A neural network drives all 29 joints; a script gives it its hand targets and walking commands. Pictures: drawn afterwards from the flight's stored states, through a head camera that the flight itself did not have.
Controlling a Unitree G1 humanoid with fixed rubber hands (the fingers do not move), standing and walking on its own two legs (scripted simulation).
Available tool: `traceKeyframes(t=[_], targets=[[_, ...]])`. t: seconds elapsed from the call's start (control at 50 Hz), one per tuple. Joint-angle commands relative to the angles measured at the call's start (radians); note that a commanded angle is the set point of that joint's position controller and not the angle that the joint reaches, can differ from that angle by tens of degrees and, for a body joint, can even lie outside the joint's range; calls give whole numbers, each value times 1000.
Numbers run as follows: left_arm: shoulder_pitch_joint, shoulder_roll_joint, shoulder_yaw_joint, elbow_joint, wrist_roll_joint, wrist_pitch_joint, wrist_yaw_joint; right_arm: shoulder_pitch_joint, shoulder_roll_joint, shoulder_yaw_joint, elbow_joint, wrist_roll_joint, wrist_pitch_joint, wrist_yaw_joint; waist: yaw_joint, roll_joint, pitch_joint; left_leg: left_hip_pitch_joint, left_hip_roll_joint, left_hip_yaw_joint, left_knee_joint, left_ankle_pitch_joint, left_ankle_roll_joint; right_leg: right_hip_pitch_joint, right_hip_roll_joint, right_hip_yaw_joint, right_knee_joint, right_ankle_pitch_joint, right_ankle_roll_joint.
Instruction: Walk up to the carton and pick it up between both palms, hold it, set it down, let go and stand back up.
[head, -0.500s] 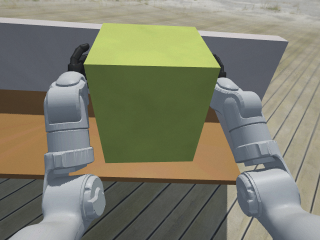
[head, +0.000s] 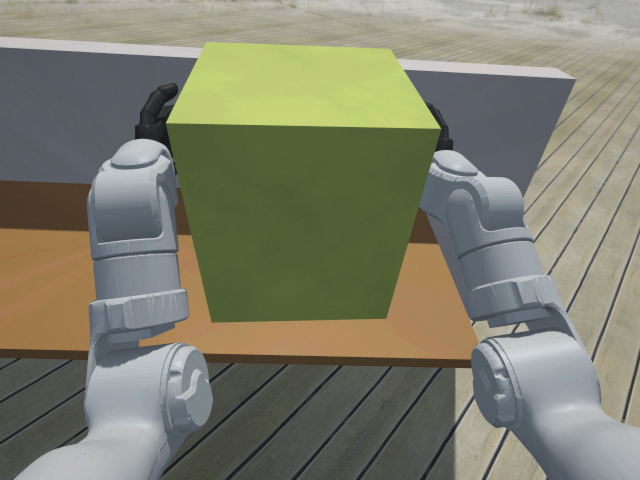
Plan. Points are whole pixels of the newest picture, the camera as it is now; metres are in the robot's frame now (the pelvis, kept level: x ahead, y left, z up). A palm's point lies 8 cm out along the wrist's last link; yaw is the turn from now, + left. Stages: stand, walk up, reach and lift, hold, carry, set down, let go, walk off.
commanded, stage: hold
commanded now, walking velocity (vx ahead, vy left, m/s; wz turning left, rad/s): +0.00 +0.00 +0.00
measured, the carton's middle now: (300, 186) +0.38 +0.00 +0.25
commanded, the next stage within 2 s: none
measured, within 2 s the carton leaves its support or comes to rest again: neither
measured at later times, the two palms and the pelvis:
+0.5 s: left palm (155, 162) +0.38 +0.15 +0.28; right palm (428, 175) +0.37 -0.15 +0.27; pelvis +0.00 +0.00 +0.00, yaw +0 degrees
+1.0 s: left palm (154, 163) +0.38 +0.15 +0.28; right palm (426, 174) +0.37 -0.15 +0.27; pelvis +0.00 +0.01 +0.00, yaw +0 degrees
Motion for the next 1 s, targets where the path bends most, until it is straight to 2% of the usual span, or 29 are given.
traceKeyframes(t=[0.0, 0.14, 0.18, 0.32, 0.34, 0.44, 0.56, 0.7, 0.8, 0.84, 0.92, 0.98], targets=[[-667, -513, -386, -152, -175, -71, -134, -810, 426, 228, -296, 101, -54, 52, -3, 80, -442, 187, -49, 35, 11, 272, -19, 79, 6, -1, 12, 306, 75], [-652, -505, -382, -136, -173, -66, -142, -788, 423, 231, -285, 93, -51, 47, -9, 55, -407, 154, -48, 39, -4, 228, -8, 76, -1, -2, -1, 273, 79], [-647, -513, -388, -124, -178, -70, -143, -807, 419, 224, -313, 95, -56, 48, -14, 80, -424, 156, -48, 37, 6, 236, -12, 73, -3, 0, 5, 278, 80], [-643, -523, -396, -138, -182, -87, -140, -790, 436, 233, -324, 82, -66, 48, -16, 77, -452, 174, -47, 33, 8, 262, -18, 72, 5, -7, 9, 297, 77], [-639, -522, -397, -142, -176, -83, -139, -782, 426, 233, -321, 83, -65, 48, -14, 92, -437, 172, -49, 34, 10, 260, -21, 67, 5, -2, 9, 294, 73], [-649, -516, -402, -155, -175, -82, -132, -793, 431, 237, -326, 75, -72, 51, -10, 83, -439, 156, -49, 37, 4, 223, -15, 84, 3, -7, 10, 264, 76], [-625, -523, -413, -158, -178, -72, -129, -779, 410, 234, -343, 73, -72, 54, -17, 92, -438, 194, -44, 36, 15, 260, -23, 53, 10, -11, 2, 269, 72], [-630, -527, -422, -175, -179, -71, -121, -777, 420, 251, -342, 88, -68, 57, -9, 87, -427, 184, -45, 37, 14, 262, -25, 64, 11, -8, 4, 271, 72], [-627, -533, -425, -187, -180, -68, -124, -771, 409, 255, -351, 90, -67, 50, -19, 80, -439, 195, -45, 37, 20, 278, -26, 52, 12, -8, 5, 281, 69], [-620, -530, -428, -178, -179, -66, -126, -775, 405, 247, -352, 87, -65, 48, -19, 95, -443, 190, -46, 39, 22, 285, -32, 54, 15, -10, 4, 273, 70], [-610, -525, -419, -159, -178, -57, -124, -775, 403, 240, -341, 96, -61, 54, -8, 95, -414, 204, -44, 33, 24, 269, -34, 41, 15, -13, -6, 244, 64], [-619, -534, -426, -177, -178, -66, -123, -767, 409, 243, -341, 96, -62, 58, -21, 86, -435, 207, -41, 32, 22, 267, -32, 43, 12, -8, -5, 253, 66]])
